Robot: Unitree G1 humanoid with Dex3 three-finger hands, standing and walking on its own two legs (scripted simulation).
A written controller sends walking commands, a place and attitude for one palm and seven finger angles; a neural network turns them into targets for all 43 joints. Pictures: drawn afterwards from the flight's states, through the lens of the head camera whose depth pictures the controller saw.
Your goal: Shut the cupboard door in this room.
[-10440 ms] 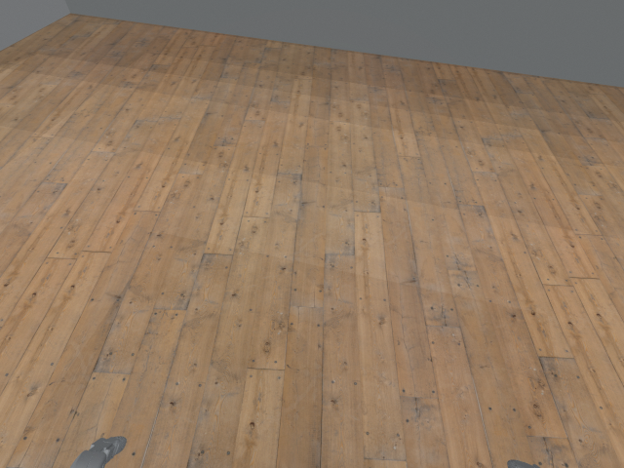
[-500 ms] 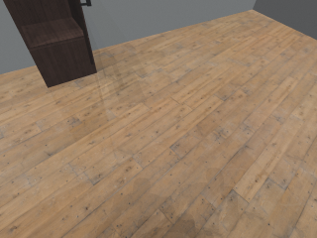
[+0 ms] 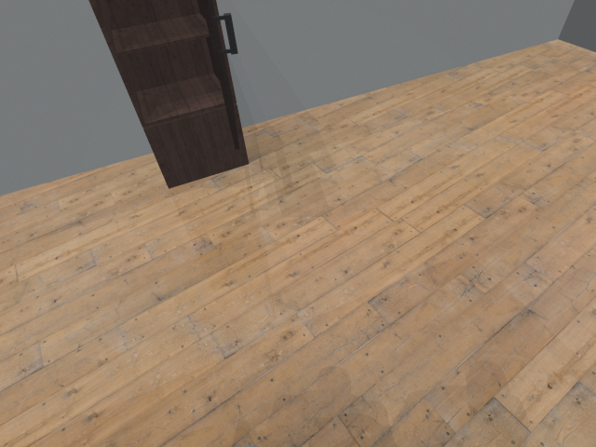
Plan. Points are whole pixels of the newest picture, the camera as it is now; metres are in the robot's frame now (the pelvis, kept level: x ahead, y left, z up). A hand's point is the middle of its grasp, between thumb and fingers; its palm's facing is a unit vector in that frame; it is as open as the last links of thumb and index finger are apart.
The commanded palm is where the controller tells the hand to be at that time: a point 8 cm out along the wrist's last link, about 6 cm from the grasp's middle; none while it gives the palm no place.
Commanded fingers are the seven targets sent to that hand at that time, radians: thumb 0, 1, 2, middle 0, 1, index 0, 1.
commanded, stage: turn or walk to find it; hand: left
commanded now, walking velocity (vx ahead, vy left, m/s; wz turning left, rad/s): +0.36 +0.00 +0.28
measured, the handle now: (224, 35) +1.34 +0.32 +0.06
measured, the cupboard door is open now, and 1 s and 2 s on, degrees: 77 77 77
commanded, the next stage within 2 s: stand and wait in 0.20 s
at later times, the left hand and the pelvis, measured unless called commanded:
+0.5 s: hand out of the picture -0.01 +0.15 -0.17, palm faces +0.26 -0.95 -0.14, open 7.4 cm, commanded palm none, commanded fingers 0.00 0.90 0.90 -0.20 -0.30 -0.20 -0.30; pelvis +0.15 +0.05 -0.02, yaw +7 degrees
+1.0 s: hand (191, 434) +0.19 +0.20 -0.17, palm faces +0.14 -0.97 -0.21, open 7.3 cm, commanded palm none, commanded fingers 0.00 0.90 0.90 -0.20 -0.30 -0.20 -0.30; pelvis +0.20 +0.03 +0.00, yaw +7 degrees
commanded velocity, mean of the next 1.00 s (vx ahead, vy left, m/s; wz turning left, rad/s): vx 0.06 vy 0.00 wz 0.05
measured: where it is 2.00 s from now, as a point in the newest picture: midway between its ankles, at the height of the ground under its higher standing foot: outside the picture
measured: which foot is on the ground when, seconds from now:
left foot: up 0.00-0.40, down 0.42-1.00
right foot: down 0.00-0.42, up 0.44-0.80, down 0.82-1.00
